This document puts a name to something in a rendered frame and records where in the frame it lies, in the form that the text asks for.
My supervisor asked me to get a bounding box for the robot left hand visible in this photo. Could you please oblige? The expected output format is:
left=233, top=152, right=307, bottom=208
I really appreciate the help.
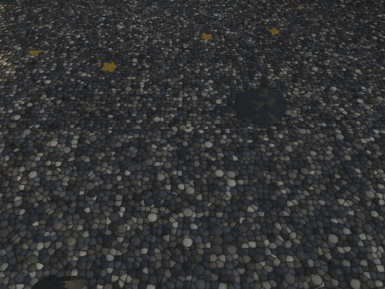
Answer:
left=32, top=275, right=85, bottom=289

